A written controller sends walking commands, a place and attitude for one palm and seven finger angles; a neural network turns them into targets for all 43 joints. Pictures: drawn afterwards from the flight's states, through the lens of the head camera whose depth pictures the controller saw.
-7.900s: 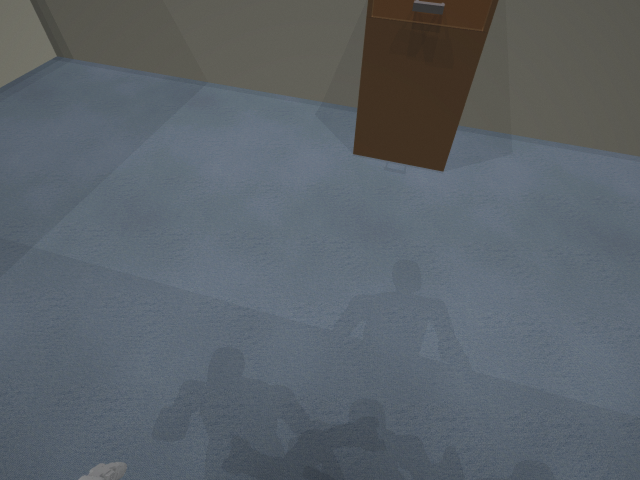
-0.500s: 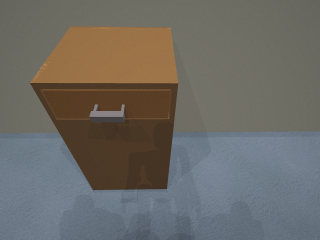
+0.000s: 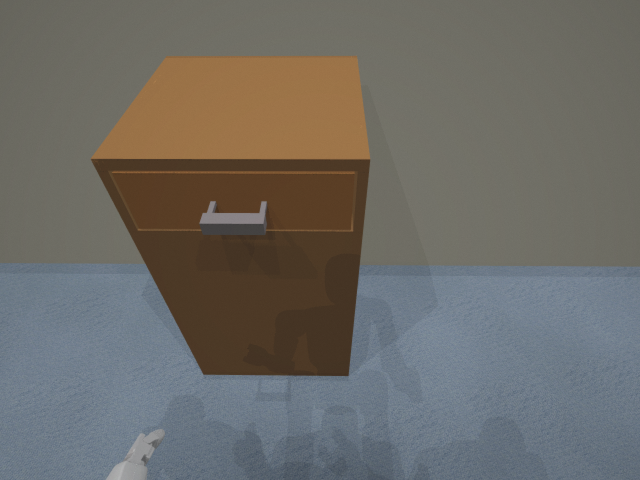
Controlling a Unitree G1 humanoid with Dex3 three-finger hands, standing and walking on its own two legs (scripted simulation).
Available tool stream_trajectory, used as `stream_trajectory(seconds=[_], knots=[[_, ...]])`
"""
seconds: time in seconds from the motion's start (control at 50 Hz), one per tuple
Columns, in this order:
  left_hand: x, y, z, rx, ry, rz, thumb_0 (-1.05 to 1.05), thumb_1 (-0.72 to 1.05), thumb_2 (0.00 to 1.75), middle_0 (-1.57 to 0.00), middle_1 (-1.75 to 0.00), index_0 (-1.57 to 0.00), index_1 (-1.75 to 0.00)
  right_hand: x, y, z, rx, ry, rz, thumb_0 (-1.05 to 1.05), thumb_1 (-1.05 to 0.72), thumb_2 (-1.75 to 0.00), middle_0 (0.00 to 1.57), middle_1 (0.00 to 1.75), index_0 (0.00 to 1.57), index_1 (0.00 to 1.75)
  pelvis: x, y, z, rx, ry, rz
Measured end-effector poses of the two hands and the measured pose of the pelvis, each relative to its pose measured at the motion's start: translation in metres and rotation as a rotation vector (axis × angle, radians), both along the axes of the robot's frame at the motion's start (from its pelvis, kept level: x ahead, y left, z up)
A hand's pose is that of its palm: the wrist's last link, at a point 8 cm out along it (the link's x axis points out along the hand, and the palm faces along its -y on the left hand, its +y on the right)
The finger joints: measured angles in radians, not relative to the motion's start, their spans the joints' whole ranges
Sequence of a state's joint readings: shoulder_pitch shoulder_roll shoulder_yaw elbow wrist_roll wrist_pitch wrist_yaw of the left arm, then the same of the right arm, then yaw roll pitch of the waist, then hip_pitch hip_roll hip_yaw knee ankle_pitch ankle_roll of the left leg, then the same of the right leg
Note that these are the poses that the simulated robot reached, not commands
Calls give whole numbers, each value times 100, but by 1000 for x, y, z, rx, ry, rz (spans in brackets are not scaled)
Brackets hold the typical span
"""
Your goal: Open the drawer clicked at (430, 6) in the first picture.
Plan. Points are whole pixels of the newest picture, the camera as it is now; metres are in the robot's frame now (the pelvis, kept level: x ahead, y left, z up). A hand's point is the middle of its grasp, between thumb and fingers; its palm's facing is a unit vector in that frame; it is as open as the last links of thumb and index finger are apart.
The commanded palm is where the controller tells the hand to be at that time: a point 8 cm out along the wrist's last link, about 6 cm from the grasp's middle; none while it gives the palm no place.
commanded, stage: raise the hand with hooked fingers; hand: left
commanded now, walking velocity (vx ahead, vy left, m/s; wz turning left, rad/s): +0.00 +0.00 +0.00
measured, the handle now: (236, 215) +0.55 +0.19 -0.01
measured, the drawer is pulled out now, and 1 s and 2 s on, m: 0.00 0.00 0.00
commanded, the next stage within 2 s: move the hooked fingers above the handle in 1.74 s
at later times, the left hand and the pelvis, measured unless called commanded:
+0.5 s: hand (159, 412) +0.20 +0.22 -0.02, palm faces +0.07 -0.07 -1.00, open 10.0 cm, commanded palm +0.19 +0.21 +0.04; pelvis +0.01 -0.04 -0.03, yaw +3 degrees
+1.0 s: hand (160, 322) +0.29 +0.23 +0.05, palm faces +0.08 -0.08 -0.99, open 12.8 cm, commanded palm +0.27 +0.22 +0.12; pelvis +0.04 -0.02 +0.00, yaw +1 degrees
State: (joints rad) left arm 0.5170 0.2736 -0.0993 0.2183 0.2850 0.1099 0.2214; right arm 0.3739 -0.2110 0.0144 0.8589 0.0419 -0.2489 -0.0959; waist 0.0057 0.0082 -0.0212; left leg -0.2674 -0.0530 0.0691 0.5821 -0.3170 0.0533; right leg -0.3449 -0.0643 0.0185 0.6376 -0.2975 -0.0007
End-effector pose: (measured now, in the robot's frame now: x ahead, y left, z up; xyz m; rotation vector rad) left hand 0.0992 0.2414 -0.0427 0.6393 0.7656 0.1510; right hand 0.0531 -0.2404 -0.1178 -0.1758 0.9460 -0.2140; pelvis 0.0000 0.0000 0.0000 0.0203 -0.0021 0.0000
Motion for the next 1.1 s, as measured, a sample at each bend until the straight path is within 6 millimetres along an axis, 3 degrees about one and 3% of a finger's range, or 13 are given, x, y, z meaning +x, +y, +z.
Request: stream_trajectory(seconds=[0.08, 0.14, 0.2, 0.26, 0.34, 0.4, 0.48, 0.58, 0.7, 0.8, 0.94, 1.1], knots=[[72, -11, 59, 395, -315, -265, 4, 83, 86, -21, -36, -20, -37, 60, -18, 14, -36, -197, 94, 2, -92, -90, 20, 30, 20, 30, -7, -5, -10, 2, 54, 10], [93, -30, 75, 589, -433, -386, 3, 77, 83, -21, -40, -20, -40, 103, -26, 29, -36, -270, 139, 2, -92, -90, 20, 30, 20, 30, -8, -10, -15, 12, 89, -23], [87, -47, 67, 654, -431, -471, 2, 70, 81, -21, -44, -21, -44, 138, -29, 42, -27, -292, 183, 2, -92, -90, 20, 30, 20, 30, -7, -17, -18, 24, 112, -38], [66, -52, 51, 686, -369, -510, 1, 62, 78, -22, -48, -22, -49, 168, -25, 50, -32, -288, 249, 1, -91, -90, 20, 30, 20, 30, -4, -26, -20, 25, 125, -29], [45, -42, 41, 738, -312, -482, 1, 51, 74, -24, -55, -24, -55, 197, -13, 47, -41, -274, 331, 1, -91, -90, 20, 30, 20, 30, 0, -37, -26, 15, 145, 2], [49, -31, 50, 790, -344, -447, 1, 44, 71, -26, -59, -25, -59, 211, -2, 37, -26, -266, 372, 1, -91, -90, 20, 30, 20, 30, 3, -42, -31, 3, 153, 29], [74, -24, 72, 835, -401, -400, 1, 34, 67, -27, -65, -26, -65, 213, 12, 22, 28, -242, 381, 1, -91, -90, 20, 30, 20, 30, 8, -45, -34, -7, 151, 45], [106, -28, 93, 812, -388, -400, 1, 23, 62, -27, -73, -27, -73, 195, 18, 10, 91, -159, 336, 1, -91, -90, 20, 30, 20, 30, 19, -44, -24, 1, 140, 33], [125, -30, 106, 782, -363, -486, 0, 9, 56, -28, -82, -27, -82, 168, 2, 3, 75, -54, 275, 1, -91, -90, 21, 30, 21, 30, 30, -40, -12, 2, 132, 19], [136, -25, 120, 800, -417, -499, 0, -2, 51, -29, -89, -28, -89, 158, -17, 0, 31, -2, 229, 1, -91, -90, 21, 30, 20, 30, 35, -34, -9, -3, 132, 21], [158, -15, 137, 821, -457, -455, 0, -18, 44, -30, -100, -30, -100, 166, -22, 8, 13, -18, 188, 1, -91, -90, 20, 30, 20, 30, 38, -26, -6, -7, 114, 24], [181, -15, 166, 825, -476, -483, 0, -36, 36, -31, -111, -31, -112, 187, 4, 26, 51, -94, 216, 1, -91, -90, 20, 30, 20, 30, 38, -19, 2, -11, 71, 27]])
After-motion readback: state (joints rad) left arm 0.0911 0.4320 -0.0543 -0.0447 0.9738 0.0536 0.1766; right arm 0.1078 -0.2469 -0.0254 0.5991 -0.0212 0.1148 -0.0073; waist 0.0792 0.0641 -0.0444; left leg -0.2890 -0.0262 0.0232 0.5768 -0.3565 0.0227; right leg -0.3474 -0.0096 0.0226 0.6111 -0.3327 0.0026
